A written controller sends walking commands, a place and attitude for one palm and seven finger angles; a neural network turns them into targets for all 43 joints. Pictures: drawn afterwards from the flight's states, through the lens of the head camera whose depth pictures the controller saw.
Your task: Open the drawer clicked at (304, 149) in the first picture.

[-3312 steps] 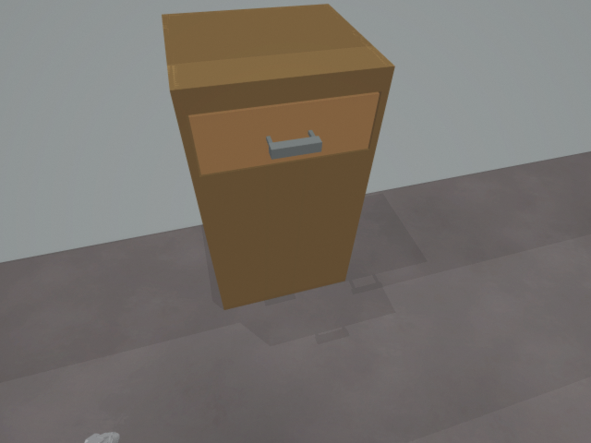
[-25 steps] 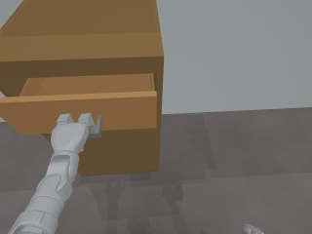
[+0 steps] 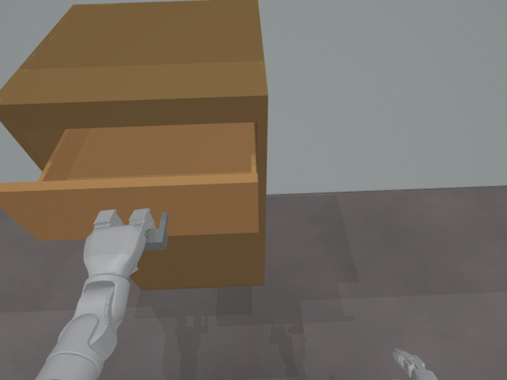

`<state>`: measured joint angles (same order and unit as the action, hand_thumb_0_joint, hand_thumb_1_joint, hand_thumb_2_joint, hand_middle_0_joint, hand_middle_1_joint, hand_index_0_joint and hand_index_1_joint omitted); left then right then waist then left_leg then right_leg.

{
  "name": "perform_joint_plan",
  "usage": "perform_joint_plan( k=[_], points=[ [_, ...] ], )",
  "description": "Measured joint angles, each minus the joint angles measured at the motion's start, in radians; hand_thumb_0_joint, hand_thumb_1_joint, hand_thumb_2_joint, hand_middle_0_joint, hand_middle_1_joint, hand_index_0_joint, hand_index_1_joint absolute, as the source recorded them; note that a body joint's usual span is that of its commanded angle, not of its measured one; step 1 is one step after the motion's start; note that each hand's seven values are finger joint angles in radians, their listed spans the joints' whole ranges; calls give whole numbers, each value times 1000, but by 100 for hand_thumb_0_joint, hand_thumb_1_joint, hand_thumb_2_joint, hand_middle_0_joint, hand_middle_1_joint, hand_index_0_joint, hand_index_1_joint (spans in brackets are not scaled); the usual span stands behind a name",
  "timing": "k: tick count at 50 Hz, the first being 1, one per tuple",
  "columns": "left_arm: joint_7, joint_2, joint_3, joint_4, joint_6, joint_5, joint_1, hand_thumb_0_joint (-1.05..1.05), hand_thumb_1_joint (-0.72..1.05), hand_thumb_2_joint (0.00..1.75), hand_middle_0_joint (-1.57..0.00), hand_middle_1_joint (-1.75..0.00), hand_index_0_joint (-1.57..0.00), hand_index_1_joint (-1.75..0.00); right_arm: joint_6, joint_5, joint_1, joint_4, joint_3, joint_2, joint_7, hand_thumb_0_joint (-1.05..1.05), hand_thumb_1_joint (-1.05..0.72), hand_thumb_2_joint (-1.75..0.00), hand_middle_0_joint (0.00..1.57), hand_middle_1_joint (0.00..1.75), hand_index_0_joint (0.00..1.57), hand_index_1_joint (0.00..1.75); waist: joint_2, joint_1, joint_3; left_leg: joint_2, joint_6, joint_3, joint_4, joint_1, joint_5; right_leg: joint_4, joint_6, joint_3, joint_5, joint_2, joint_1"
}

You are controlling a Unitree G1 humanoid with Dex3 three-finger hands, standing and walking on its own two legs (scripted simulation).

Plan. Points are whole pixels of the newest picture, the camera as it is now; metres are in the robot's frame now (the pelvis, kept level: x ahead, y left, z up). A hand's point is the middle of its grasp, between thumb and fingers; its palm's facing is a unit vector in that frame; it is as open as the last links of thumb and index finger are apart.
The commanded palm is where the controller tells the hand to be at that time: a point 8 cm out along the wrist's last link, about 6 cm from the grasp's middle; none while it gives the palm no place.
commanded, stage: pull the drawer open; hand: left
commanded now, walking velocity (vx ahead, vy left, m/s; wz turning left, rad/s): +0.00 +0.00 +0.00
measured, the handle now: (132, 229) +0.37 +0.23 +0.01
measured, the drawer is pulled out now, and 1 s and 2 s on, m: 0.15 0.26 0.30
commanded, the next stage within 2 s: open the thumb to release the handle in 1.66 s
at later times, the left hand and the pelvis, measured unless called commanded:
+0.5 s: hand (122, 295) +0.26 +0.22 -0.01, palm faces -0.01 -0.08 -1.00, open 5.9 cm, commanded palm +0.22 +0.23 +0.04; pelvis +0.00 +0.00 +0.00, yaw +0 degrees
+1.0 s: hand (114, 329) +0.21 +0.22 -0.01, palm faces -0.01 -0.10 -1.00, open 6.0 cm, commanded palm +0.16 +0.22 +0.04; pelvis +0.00 -0.01 -0.01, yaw +0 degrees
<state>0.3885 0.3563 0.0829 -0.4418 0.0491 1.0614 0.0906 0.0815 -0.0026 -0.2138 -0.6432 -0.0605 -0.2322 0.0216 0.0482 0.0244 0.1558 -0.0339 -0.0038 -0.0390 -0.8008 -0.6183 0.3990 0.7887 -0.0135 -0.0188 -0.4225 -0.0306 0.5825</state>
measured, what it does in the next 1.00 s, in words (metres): stands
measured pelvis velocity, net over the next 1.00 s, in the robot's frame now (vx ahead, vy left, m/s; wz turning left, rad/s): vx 0.00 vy -0.01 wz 0.00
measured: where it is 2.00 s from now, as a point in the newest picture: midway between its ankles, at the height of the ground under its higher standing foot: outside the picture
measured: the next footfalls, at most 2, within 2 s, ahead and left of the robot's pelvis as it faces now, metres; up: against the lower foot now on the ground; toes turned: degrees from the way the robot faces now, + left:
none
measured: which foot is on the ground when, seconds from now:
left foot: down 0.00-1.00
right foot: down 0.00-1.00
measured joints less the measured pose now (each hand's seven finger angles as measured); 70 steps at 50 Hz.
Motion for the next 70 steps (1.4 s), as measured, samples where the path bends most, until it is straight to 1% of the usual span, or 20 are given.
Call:
perform_joint_plan(
  k=[19, 32, 38, 49, 63, 67, 70],
  points=[
    [19, -8, -1, 177, -9, 2, -195, 4, 67, 77, -25, -135, -41, -135, -17, -8, 50, 13, 10, 2, -6, 1, -90, -90, 20, 30, 20, 30, -10, -19, -9, -1, 4, -5, 2, 31, 2, 8, -3, -6, -5, -1, -24],
    [31, -19, 13, 293, 10, 4, -320, 4, 66, 76, -25, -135, -41, -135, -21, -16, 78, 30, 19, 7, -19, 1, -90, -90, 20, 30, 20, 30, -3, -33, -14, 2, 5, -4, -13, 37, 11, 27, -4, -5, -17, 1, -30],
    [33, -20, 16, 329, 8, 6, -358, 4, 66, 76, -25, -135, -41, -135, -22, -20, 85, 31, 27, 10, -20, 1, -90, -90, 20, 30, 20, 30, -5, -42, -17, 4, 6, -2, -20, 37, 15, 38, -5, -3, -24, 3, -28],
    [37, -16, 0, 430, -5, -2, -482, 5, 66, 74, -25, -135, -41, -135, -23, -26, 91, 51, 33, 12, -38, 1, -90, -90, 20, 30, 20, 30, -7, -43, -14, -1, 10, -5, -40, 32, 29, 60, -8, -6, -38, -2, -20],
    [64, -7, -15, 533, -42, -4, -626, 5, 66, 74, -25, -134, -41, -135, -22, -40, 96, 72, 35, 8, -59, 1, -90, -90, 20, 30, 20, 30, -8, -60, -6, -3, 13, -6, -88, -5, 47, 118, -12, -8, -59, -3, 22],
    [70, -1, -24, 551, -56, -5, -653, 6, 66, 74, -25, -134, -41, -135, -22, -43, 96, 76, 39, 11, -61, 1, -90, -90, 20, 30, 20, 30, -12, -63, -5, -4, 15, -6, -101, -16, 49, 133, -15, -8, -63, -4, 34],
    [75, 2, -34, 558, -63, -11, -661, 5, 66, 73, -24, -134, -41, -135, -20, -44, 98, 79, 43, 14, -62, 1, -90, -90, 20, 30, 20, 30, -15, -58, -5, -5, 16, -6, -110, -23, 51, 144, -16, -8, -66, -6, 43]
  ],
)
